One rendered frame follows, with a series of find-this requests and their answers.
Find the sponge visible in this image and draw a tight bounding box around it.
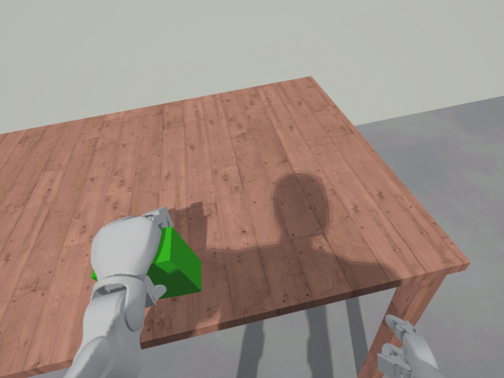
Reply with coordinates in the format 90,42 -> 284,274
91,227 -> 202,299

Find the robot right hand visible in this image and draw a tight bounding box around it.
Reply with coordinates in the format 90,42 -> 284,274
377,314 -> 439,378

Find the table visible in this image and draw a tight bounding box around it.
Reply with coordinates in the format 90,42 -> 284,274
0,76 -> 471,378

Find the left robot forearm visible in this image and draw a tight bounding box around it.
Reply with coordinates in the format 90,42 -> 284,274
63,275 -> 147,378

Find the robot left hand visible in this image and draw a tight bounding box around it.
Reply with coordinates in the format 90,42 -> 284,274
91,206 -> 174,308

